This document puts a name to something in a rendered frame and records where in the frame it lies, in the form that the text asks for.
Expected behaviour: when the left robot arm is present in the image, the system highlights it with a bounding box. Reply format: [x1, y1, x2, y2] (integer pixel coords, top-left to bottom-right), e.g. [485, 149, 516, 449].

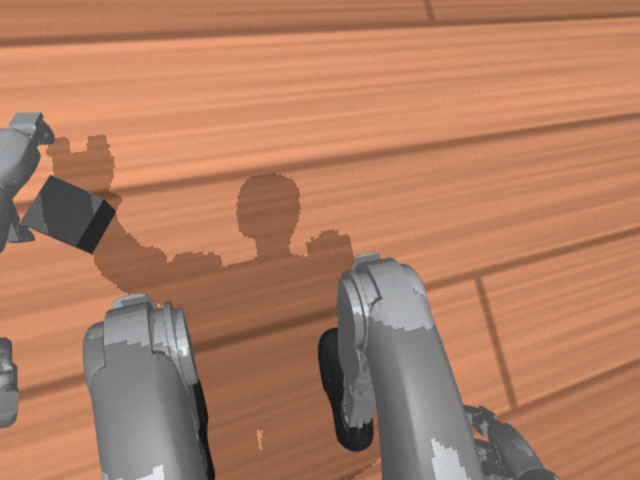
[0, 189, 19, 429]

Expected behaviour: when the cube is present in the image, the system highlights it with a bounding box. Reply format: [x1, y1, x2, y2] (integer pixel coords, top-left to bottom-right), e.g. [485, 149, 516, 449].
[20, 175, 116, 254]

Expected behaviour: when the left robot foot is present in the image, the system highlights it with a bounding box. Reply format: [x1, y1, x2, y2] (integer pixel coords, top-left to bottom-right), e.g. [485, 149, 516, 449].
[193, 378, 215, 480]

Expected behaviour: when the left robot hand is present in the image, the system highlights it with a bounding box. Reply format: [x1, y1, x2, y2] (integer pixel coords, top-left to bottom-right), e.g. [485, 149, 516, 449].
[0, 112, 55, 243]

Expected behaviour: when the right robot foot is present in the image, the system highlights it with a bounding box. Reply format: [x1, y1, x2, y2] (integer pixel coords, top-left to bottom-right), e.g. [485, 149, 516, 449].
[318, 328, 374, 452]

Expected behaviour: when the right robot hand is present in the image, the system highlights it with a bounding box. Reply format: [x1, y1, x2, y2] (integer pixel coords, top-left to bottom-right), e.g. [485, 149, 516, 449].
[464, 405, 545, 480]

